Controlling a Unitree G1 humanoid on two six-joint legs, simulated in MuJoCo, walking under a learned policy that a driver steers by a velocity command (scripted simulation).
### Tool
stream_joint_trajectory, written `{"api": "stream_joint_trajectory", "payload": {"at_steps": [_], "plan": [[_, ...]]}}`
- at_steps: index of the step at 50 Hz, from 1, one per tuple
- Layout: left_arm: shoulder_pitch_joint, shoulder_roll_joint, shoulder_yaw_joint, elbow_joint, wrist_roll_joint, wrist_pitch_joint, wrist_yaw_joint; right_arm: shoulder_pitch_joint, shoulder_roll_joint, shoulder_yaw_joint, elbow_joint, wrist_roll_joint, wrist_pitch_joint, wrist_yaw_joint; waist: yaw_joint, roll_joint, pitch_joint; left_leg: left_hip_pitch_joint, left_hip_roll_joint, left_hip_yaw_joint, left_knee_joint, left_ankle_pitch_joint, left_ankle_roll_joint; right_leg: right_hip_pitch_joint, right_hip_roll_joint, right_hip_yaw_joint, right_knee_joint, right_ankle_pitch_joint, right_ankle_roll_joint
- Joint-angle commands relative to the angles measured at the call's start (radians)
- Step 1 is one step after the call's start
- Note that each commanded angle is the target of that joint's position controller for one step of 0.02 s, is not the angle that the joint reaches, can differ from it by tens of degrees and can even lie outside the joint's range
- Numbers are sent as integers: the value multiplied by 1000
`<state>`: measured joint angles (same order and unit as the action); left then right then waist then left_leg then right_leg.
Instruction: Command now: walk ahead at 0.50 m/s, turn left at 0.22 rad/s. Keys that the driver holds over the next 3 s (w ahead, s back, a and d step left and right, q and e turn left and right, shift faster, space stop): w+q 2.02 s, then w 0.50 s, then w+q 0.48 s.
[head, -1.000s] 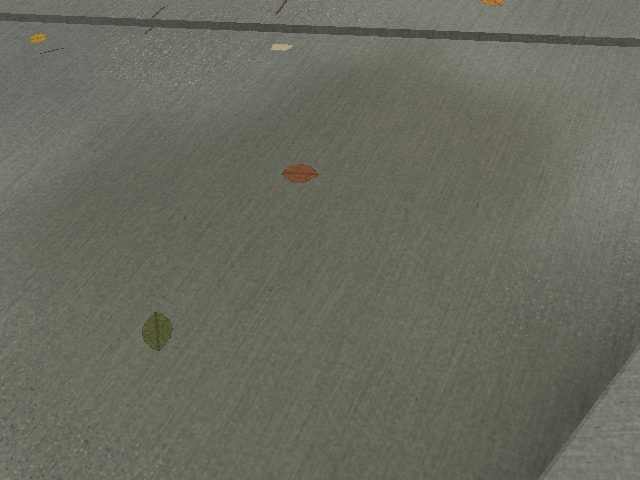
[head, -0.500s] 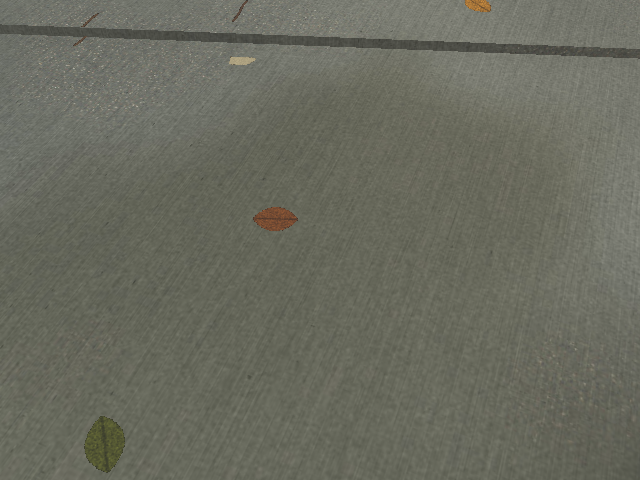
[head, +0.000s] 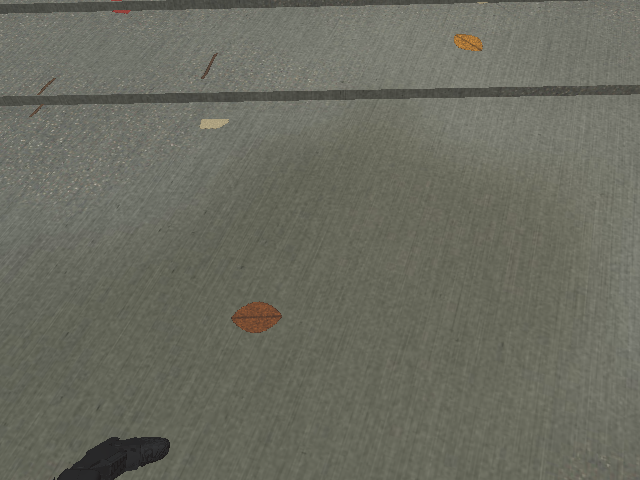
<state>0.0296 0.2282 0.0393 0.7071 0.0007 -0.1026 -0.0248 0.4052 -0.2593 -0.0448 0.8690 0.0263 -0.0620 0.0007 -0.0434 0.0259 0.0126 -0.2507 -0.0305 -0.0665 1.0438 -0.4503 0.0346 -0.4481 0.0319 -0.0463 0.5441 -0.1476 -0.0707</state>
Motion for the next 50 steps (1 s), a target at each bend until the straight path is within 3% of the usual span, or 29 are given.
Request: {"api": "stream_joint_trajectory", "payload": {"at_steps": [1, 3, 4, 6, 9, 13, 16, 18, 21, 22, 23, 24, 25, 26, 27, 28, 29, 30, 32, 34, 38, 41, 44, 46, 47, 48, 49, 50], "plan": [[188, 107, 36, 20, -1, -4, 9, -83, -131, -34, -116, 7, -22, -7, 100, -76, -82, -470, 115, -49, 184, 92, 1, 445, -331, 404, -284, 10, -167], [137, 81, 31, 30, 13, -19, 2, -41, -100, -41, -101, 4, 5, -12, 39, -115, -41, -364, 150, -51, 123, 160, -5, 295, -279, 280, -359, 51, -139], [136, 87, 35, 41, 13, -26, 0, -27, -78, -38, -95, 5, 15, -11, 29, -109, -35, -343, 154, -47, 112, 178, -10, 259, -273, 240, -384, 85, -144], [139, 116, 46, 65, 15, -37, 4, -56, -74, -42, -109, 2, 26, -16, 21, -93, -9, -379, 160, -59, 65, 251, -22, 242, -270, 162, -415, 159, -145], [170, 137, 52, 99, 14, -33, 18, -126, -71, -42, -133, -1, 23, -11, 39, -72, 6, -444, 155, -68, -69, 407, -33, 297, -256, 61, -415, 262, -129], [203, 166, 54, 126, 6, -20, 30, -257, -47, -27, -177, -4, 14, 14, 91, -60, 34, -413, 144, 8, -286, 559, -23, 344, -242, -43, -413, 260, -97], [265, 192, 61, 156, -3, -1, 34, -357, -43, -19, -231, -5, 16, 33, 132, -52, 67, -459, 135, 47, -369, 522, -5, 453, -282, -68, -379, 276, -91], [292, 206, 65, 172, -12, 16, 34, -392, -47, -18, -266, -4, 18, 45, 135, -61, 76, -482, 122, 78, -395, 429, 15, 533, -311, -78, -332, 345, -82], [261, 245, 77, 163, -24, 35, 42, -332, -88, -37, -284, -7, 26, 56, 69, -114, 12, -329, 45, 161, -408, 260, 70, 572, -321, -124, -161, 764, -49], [243, 257, 79, 158, -25, 43, 47, -229, -121, -57, -263, -7, 30, 54, 6, -122, -46, -195, 1, 185, -428, 242, 96, 556, -305, -145, -15, 889, -34], [230, 248, 74, 151, -25, 46, 51, -60, -176, -88, -218, -5, 32, 43, -85, -89, -133, 59, -32, 171, -504, 318, 136, 449, -261, -169, 209, 830, 0], [255, 185, 50, 123, 8, 34, 48, 68, -274, -117, -193, -2, 40, 19, -110, 89, -229, 371, 160, -126, -508, 385, 208, 157, -194, -174, 538, 351, 44], [316, 89, 16, 75, 10, -3, 27, -3, -320, -112, -227, -3, 25, 23, -5, 277, -353, 645, 374, -718, -689, 209, 419, -235, 28, -1, 852, -419, 89], [209, 190, 39, 65, -22, -38, 10, 14, -227, -87, -232, -10, 16, 29, -80, 127, -360, 641, 365, -697, -752, 158, 372, -337, -33, 158, 885, -386, 64], [133, 198, 39, 33, -46, -51, 6, -18, -185, -75, -227, -15, 6, 29, -70, 84, -223, 526, 326, -542, -748, 225, 324, -371, -71, 141, 839, -308, 42], [123, 173, 35, 35, -31, -54, 14, -81, -169, -69, -231, -14, 0, 31, -17, -27, -130, 369, 278, -422, -752, 357, 288, -328, -113, 137, 738, -236, 42], [128, 183, 43, 44, -8, -46, 22, -134, -135, -59, -243, -15, -3, 28, 15, -31, -94, 263, 243, -338, -762, 467, 265, -266, -141, 132, 651, -198, 52], [147, 182, 46, 44, -2, -33, 20, -156, -128, -54, -256, -24, -3, 24, 42, -7, -79, 191, 222, -308, -782, 527, 263, -209, -152, 135, 618, -174, 63], [161, 161, 46, 36, 9, -12, 21, -153, -140, -57, -256, -16, -6, 17, 61, -5, -67, 120, 204, -271, -808, 599, 271, -181, -146, 120, 540, -148, 99], [103, 139, 38, 13, 16, -1, 26, -131, -169, -66, -250, -13, -7, 2, 53, -2, -40, 67, 183, -223, -823, 630, 265, -190, -130, 103, 421, -68, 132], [-43, 105, 20, -28, 10, -7, 17, -85, -183, -73, -231, -7, 5, -13, -4, 49, -16, 3, 111, -162, -802, 506, 196, -99, -67, 87, 106, 195, 140], [-103, 127, 24, -56, -6, -15, 7, -40, -186, -75, -208, -1, 10, -12, -28, 72, -11, 24, 135, -226, -773, 407, 176, -46, -40, 104, 10, 240, 128], [-83, 174, 41, -62, -9, -28, -2, -40, -177, -75, -203, 0, 15, -20, -5, 95, -14, 110, 175, -323, -692, 362, 158, -15, -42, 139, -49, 151, 95], [22, 195, 57, -36, -7, -38, 1, -66, -161, -71, -211, -3, 22, -22, 55, 115, -43, 112, 151, -341, -599, 415, 130, 121, -32, 114, -96, 96, 59], [130, 225, 71, -17, 6, -42, 7, -74, -119, -55, -223, -9, 21, -19, 108, 87, -130, 66, 97, -297, -443, 431, 98, 306, -90, 149, -93, 91, 20], [286, 283, 85, -3, 12, -39, 15, -49, -62, -32, -243, -30, 20, -19, 152, -61, -275, -81, 13, -191, -143, 194, 55, 570, -271, 337, -85, 52, -34], [332, 341, 98, 32, 19, -25, 6, 100, -40, -24, -273, 14, 11, -18, 68, -427, -342, -433, -70, -110, 138, -177, 7, 793, -460, 831, -211, -218, -187], [284, 231, 74, 3, -1, -23, 3, 75, -148, -42, -233, 21, 15, -22, 94, -259, -242, -530, 7, -141, 256, -112, -9, 723, -445, 830, -252, -408, -162]]}}
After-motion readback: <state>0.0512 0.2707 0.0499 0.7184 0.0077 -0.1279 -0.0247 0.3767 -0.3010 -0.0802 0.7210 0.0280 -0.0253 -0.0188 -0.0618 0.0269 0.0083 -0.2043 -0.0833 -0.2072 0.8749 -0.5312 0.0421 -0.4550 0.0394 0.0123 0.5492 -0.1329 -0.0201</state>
